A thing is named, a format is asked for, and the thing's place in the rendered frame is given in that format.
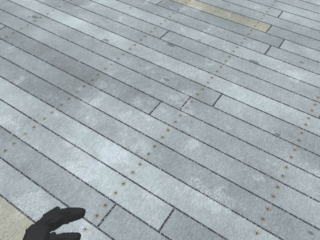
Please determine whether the left robot hand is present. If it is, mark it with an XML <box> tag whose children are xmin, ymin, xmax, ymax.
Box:
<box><xmin>23</xmin><ymin>206</ymin><xmax>86</xmax><ymax>240</ymax></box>

